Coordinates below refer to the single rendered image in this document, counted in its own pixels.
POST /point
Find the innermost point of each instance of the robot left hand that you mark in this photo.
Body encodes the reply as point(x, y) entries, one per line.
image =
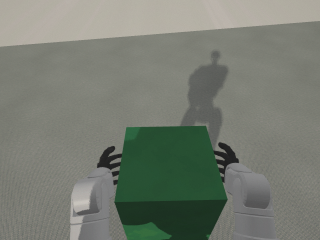
point(105, 160)

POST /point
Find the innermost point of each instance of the robot left forearm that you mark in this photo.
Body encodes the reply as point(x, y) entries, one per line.
point(90, 206)

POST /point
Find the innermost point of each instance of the robot right hand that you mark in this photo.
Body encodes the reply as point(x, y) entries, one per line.
point(229, 158)

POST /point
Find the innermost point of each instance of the carton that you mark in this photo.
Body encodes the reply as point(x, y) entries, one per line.
point(169, 185)

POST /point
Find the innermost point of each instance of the robot right forearm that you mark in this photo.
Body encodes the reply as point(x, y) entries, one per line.
point(252, 203)

